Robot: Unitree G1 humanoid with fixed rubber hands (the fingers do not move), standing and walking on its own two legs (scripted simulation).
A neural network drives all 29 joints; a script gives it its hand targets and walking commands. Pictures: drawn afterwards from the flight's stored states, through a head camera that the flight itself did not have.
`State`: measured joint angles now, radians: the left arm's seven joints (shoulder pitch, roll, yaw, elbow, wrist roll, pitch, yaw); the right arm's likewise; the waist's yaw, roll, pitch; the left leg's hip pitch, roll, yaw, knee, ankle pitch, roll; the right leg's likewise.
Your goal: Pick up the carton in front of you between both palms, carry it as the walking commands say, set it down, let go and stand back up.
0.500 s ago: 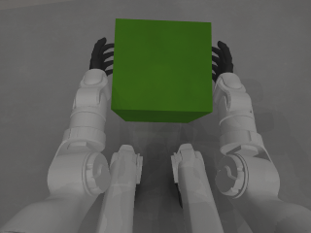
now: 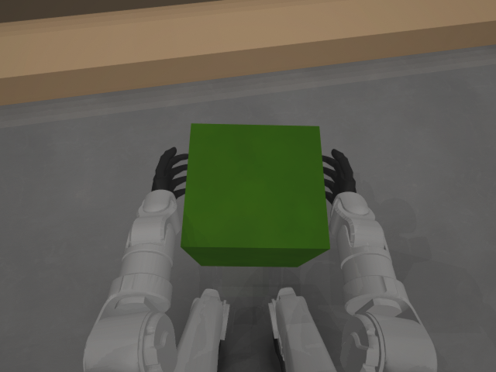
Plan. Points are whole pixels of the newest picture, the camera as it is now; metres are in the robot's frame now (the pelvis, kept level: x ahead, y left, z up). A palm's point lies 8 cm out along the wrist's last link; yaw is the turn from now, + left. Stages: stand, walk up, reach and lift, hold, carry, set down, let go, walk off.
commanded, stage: reach and lift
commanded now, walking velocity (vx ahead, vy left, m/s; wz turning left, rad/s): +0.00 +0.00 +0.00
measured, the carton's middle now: (252, 205) +0.41 -0.01 -0.11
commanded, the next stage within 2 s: hold in 1.74 s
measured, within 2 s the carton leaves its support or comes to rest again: neither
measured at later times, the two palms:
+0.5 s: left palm (127, 176) +0.37 +0.15 +0.11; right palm (384, 175) +0.36 -0.15 +0.11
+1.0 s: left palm (91, 166) +0.34 +0.15 +0.19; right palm (426, 164) +0.34 -0.15 +0.19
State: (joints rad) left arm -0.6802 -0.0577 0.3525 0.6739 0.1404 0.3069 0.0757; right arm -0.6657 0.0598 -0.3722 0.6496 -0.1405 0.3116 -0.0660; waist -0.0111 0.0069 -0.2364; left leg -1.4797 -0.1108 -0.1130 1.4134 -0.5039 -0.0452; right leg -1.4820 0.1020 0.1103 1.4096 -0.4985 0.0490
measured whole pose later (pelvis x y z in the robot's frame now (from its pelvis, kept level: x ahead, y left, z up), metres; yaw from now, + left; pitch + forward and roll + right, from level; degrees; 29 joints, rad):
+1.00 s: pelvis +0.04 +0.00 +0.16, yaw +0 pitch -3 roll +0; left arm -0.31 -0.16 0.30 0.41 0.28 0.61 0.00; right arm -0.31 0.16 -0.30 0.40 -0.29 0.61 0.01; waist 0.00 0.00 -0.01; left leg -0.19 -0.05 -0.15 0.49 -0.23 -0.01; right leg -0.19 0.05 0.14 0.49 -0.23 0.01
